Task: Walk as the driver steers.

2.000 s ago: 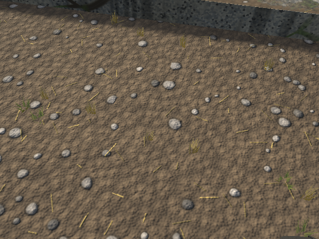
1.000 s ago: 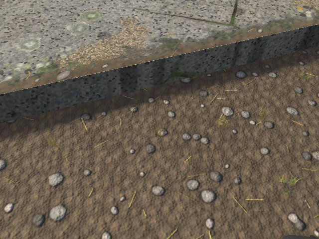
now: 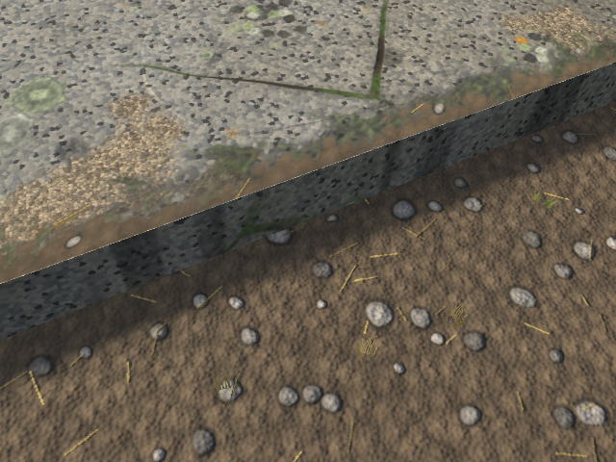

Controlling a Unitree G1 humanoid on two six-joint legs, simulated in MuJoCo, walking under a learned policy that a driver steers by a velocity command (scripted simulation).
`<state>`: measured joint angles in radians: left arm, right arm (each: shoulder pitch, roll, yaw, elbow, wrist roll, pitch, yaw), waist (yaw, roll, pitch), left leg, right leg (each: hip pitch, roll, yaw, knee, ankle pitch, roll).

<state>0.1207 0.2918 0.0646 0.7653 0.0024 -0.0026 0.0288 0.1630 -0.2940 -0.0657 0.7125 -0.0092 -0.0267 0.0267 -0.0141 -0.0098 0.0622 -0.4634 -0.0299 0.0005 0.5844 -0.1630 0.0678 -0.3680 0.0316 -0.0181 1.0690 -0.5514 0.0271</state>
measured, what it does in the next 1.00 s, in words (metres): walks ahead, turning left: right foot, then left foot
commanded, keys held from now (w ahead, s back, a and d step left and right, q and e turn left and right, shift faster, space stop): q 0.54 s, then w+q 0.14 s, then w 0.32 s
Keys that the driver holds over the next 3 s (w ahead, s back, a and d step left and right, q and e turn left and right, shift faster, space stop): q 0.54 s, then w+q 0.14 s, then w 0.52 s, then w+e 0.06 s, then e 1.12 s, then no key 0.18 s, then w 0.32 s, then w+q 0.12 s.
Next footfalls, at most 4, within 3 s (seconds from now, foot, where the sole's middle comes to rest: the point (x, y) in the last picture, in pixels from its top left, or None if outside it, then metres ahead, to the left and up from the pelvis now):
0.34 right None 0.12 -0.15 -0.76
0.78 left None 0.02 0.10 -0.76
1.24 right None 0.42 0.10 -0.76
1.74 left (151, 460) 0.43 0.31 -0.76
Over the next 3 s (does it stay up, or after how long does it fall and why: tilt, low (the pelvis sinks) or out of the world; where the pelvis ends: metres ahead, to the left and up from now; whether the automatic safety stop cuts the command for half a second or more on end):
stays up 0.51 0.12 0.02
